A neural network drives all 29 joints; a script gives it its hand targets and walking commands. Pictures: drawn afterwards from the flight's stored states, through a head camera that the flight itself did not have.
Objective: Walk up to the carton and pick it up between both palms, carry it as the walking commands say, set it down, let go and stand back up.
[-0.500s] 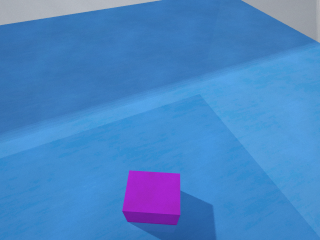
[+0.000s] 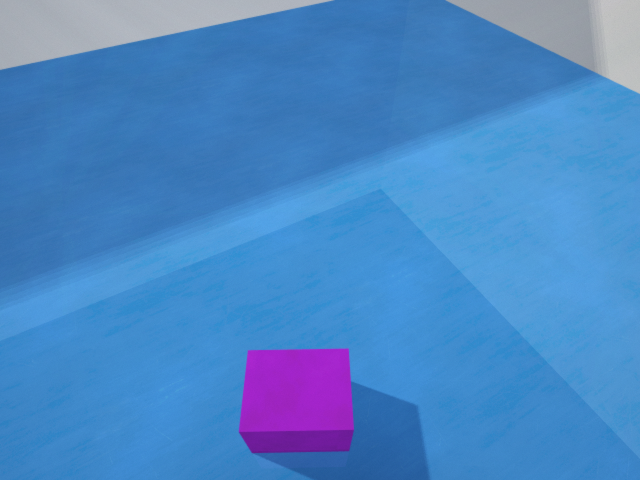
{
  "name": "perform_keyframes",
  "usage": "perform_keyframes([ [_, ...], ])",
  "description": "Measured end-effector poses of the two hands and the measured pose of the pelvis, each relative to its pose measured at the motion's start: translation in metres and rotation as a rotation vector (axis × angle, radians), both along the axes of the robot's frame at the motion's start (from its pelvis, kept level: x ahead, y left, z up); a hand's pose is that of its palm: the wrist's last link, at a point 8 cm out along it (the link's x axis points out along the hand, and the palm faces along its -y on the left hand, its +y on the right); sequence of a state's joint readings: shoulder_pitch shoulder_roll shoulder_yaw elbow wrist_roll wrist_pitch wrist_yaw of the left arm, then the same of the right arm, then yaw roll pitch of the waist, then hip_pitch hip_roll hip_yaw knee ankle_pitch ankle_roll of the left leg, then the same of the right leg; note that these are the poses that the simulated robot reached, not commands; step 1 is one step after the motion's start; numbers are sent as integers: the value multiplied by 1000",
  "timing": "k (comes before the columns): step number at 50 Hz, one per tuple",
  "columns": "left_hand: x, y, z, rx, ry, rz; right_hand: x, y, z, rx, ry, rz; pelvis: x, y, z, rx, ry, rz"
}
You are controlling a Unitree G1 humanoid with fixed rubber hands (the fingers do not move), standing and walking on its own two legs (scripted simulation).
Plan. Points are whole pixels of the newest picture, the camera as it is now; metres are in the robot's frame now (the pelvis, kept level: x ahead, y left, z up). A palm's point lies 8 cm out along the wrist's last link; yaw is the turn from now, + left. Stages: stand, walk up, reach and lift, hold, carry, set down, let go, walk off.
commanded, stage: walk up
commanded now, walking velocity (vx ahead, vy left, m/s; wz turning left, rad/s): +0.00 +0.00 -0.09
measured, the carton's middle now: (299, 401) +0.42 +0.07 -0.66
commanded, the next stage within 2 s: stand in 0.32 s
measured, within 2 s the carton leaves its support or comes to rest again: neither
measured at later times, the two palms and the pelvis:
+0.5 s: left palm out of the picture +0.03 +0.21 -0.15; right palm out of the picture -0.03 -0.23 -0.15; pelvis +0.00 -0.01 +0.00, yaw -2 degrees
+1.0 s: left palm out of the picture +0.15 +0.25 -0.16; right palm out of the picture +0.15 -0.21 -0.16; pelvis -0.02 +0.01 -0.05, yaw -1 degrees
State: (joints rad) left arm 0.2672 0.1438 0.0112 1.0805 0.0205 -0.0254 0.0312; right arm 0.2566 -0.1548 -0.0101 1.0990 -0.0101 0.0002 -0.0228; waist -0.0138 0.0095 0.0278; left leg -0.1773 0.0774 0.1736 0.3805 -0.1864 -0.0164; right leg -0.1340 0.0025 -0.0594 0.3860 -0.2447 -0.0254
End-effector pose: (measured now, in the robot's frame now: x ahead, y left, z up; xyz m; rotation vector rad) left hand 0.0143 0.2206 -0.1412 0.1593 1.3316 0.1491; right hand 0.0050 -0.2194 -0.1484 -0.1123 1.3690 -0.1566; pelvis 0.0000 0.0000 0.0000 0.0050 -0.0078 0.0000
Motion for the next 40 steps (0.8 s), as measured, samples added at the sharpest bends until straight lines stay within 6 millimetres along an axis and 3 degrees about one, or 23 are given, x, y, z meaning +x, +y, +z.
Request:
perform_keyframes([
  [18,9,-7,-4,-1,9,-17,-30,-6,1,-13,77,-55,4,-8,0,4,-8,-29],
  [26,14,-6,-4,2,0,-24,-34,-7,2,-15,84,-62,5,-9,-1,4,-8,-34],
  [28,30,-4,-6,-8,-33,-35,-17,-9,-1,-13,46,-69,2,-9,-7,11,53,-46],
  [31,83,8,-11,11,-100,-23,58,-21,-5,-29,-89,-26,-9,-6,-24,11,115,-62],
  [33,118,15,-5,15,-122,-16,111,-26,3,-44,-144,9,-15,-4,-30,13,142,-56],
  [35,144,20,6,15,-130,-22,148,-26,15,-54,-151,40,-17,-3,-31,15,157,-45],
  [37,154,22,16,10,-116,-33,166,-22,25,-59,-135,52,-16,-1,-27,10,167,-29],
  [40,150,23,20,-5,-79,-48,164,-16,29,-51,-101,39,-11,1,-22,3,172,-9],
])
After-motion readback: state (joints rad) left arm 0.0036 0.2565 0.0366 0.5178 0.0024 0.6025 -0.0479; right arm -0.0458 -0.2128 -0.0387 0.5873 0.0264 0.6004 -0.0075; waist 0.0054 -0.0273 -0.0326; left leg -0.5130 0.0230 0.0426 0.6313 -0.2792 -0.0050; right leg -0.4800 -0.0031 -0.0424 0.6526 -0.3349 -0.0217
